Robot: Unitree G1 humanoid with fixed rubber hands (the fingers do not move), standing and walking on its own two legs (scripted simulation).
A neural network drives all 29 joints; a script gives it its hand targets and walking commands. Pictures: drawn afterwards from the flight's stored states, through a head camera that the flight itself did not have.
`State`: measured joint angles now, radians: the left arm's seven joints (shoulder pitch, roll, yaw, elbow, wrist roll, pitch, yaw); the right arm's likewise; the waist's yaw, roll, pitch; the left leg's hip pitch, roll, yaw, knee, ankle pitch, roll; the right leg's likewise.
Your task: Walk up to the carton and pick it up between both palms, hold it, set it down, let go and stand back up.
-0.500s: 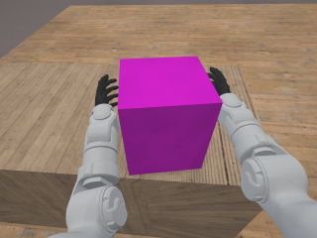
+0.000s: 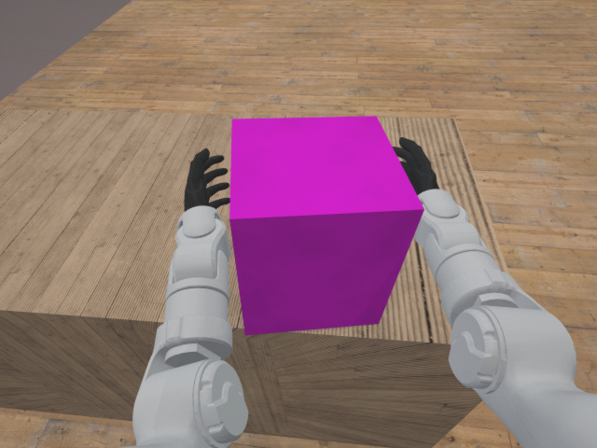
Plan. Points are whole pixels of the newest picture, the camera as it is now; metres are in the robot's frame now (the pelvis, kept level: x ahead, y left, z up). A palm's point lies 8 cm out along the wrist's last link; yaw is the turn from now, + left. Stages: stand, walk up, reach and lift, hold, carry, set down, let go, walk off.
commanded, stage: set down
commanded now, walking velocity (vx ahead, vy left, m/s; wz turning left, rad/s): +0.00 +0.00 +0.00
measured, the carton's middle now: (309, 227) +0.42 +0.04 +0.07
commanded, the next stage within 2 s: none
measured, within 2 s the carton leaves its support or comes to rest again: rests again in 0.06 s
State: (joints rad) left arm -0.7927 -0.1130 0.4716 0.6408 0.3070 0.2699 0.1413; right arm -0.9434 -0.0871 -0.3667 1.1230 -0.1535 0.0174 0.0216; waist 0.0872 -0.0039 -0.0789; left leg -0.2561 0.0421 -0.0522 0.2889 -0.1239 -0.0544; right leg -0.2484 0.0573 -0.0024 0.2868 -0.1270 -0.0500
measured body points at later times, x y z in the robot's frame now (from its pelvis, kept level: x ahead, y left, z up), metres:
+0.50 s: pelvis +0.00 +0.00 +0.00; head +0.01 +0.02 +0.45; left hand +0.39 +0.20 +0.12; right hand +0.45 -0.10 +0.12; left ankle +0.01 +0.15 -0.75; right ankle +0.01 -0.09 -0.75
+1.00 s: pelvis +0.01 +0.01 +0.00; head +0.01 +0.02 +0.45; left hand +0.39 +0.20 +0.11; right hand +0.45 -0.10 +0.12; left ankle +0.01 +0.15 -0.75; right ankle +0.01 -0.08 -0.75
